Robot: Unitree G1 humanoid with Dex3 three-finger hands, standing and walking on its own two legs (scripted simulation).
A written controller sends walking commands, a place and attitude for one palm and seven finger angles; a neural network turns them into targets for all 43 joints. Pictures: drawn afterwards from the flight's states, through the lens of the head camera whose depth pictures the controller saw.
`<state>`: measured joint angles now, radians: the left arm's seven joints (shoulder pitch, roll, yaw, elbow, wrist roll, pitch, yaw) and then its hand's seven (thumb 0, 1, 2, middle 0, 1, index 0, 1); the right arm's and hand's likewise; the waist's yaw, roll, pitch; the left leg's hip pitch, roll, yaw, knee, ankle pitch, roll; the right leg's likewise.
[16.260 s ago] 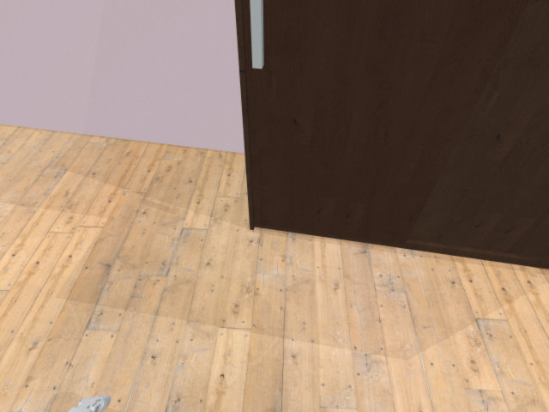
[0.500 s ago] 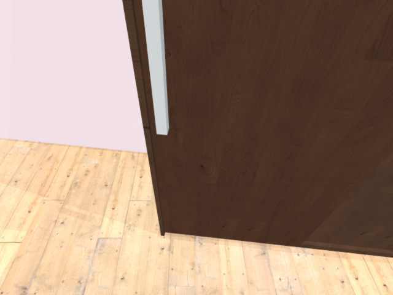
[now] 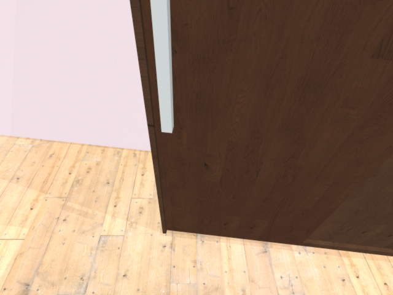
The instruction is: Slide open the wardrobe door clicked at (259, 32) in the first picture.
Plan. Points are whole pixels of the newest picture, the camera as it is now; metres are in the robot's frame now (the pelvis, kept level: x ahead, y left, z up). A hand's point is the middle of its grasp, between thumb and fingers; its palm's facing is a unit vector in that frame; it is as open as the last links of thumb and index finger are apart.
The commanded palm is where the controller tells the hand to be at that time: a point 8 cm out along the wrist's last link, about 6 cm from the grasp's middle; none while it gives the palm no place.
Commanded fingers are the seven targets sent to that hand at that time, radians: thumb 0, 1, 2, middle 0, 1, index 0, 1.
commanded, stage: look again from close up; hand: left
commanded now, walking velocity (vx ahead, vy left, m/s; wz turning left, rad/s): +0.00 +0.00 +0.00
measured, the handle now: (166, 67) +0.52 +0.11 +0.21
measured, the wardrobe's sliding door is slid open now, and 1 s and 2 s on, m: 0.00 0.00 0.00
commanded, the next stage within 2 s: raise the hand with hooked fingers in 0.18 s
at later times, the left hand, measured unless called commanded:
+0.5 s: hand (100, 243) +0.20 +0.20 +0.02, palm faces +0.19 -0.98 -0.11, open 7.7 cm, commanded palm +0.11 +0.26 -0.03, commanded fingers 0.00 0.62 0.78 -0.22 -0.48 -0.22 -0.48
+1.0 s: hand (81, 250) +0.18 +0.22 +0.04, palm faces -0.10 -0.99 -0.09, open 10.4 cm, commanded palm +0.15 +0.28 +0.06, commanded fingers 0.00 0.04 0.53 -0.26 -0.86 -0.26 -0.86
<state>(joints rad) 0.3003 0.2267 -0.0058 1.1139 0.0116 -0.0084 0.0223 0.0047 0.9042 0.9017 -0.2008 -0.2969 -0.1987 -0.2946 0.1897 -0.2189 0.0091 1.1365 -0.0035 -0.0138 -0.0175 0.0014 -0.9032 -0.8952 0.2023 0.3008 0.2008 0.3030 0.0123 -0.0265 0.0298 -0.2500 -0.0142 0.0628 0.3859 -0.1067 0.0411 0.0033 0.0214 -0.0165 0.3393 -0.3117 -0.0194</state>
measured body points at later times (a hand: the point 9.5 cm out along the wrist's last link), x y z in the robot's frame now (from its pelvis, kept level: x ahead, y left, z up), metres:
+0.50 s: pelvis -0.02 +0.00 -0.02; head -0.02 -0.02 +0.43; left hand +0.19 +0.25 +0.03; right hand +0.12 -0.24 -0.13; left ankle +0.07 +0.09 -0.74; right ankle -0.08 -0.10 -0.74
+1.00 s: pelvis -0.04 -0.01 -0.04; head -0.02 -0.01 +0.41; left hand +0.18 +0.27 +0.05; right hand +0.15 -0.24 -0.11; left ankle +0.07 +0.09 -0.74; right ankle -0.08 -0.10 -0.74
